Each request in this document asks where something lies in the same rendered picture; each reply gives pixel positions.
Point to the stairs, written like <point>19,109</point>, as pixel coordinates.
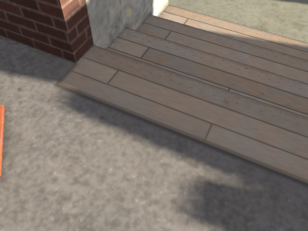
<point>264,66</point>

